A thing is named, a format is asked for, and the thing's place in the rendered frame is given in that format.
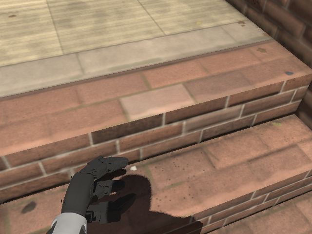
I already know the robot left hand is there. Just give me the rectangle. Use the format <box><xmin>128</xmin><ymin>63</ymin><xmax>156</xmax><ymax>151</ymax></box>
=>
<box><xmin>60</xmin><ymin>155</ymin><xmax>137</xmax><ymax>224</ymax></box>

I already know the robot left forearm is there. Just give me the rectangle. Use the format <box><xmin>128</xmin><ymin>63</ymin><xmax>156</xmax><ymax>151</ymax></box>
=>
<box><xmin>46</xmin><ymin>213</ymin><xmax>88</xmax><ymax>234</ymax></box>

